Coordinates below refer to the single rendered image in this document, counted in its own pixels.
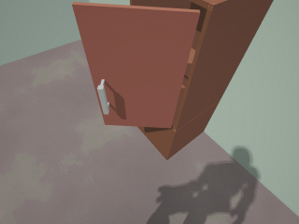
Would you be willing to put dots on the cupboard door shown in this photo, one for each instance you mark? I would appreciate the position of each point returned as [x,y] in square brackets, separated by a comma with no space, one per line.
[142,54]

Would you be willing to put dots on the handle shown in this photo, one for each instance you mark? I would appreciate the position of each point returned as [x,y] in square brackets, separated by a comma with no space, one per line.
[103,97]

